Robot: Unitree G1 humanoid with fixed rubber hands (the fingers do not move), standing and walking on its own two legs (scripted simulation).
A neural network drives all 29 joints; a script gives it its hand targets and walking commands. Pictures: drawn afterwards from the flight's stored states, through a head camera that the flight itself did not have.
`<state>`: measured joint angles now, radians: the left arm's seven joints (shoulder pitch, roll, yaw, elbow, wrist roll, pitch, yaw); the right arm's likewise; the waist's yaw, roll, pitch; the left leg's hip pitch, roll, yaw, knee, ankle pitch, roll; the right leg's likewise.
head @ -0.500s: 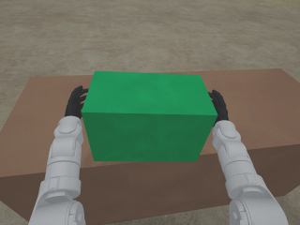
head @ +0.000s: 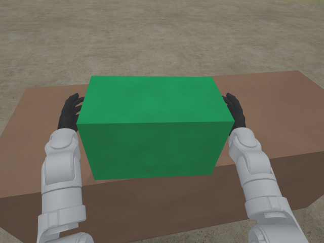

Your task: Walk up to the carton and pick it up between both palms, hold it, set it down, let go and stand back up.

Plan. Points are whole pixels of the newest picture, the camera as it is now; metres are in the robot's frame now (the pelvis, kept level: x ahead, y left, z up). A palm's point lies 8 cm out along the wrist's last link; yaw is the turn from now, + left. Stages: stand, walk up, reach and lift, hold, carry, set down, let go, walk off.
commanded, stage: reach and lift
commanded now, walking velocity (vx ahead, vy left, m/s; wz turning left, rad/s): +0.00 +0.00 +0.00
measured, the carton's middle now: (154, 127) +0.37 +0.00 +0.11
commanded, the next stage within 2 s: hold in 0.42 s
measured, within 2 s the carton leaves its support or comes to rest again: neither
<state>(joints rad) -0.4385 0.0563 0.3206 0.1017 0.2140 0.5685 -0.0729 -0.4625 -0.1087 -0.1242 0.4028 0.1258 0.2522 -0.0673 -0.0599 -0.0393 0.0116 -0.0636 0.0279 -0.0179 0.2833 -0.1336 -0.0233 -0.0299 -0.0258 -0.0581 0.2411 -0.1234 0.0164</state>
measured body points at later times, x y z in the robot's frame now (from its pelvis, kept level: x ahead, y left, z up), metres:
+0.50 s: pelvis +0.00 +0.00 +0.00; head -0.03 +0.02 +0.45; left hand +0.37 +0.20 +0.17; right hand +0.36 -0.20 +0.16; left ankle +0.02 +0.13 -0.75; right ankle +0.01 -0.13 -0.75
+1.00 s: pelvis +0.00 +0.00 +0.00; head -0.05 +0.02 +0.45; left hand +0.36 +0.22 +0.20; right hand +0.36 -0.18 +0.19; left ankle +0.02 +0.13 -0.75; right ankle +0.01 -0.13 -0.75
